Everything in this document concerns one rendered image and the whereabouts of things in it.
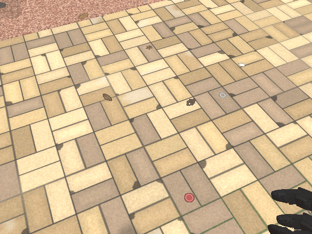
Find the right robot hand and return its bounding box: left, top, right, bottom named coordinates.
left=267, top=187, right=312, bottom=234

